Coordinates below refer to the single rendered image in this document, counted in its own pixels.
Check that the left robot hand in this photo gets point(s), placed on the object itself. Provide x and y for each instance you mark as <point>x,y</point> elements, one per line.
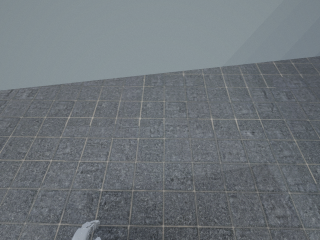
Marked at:
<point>87,228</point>

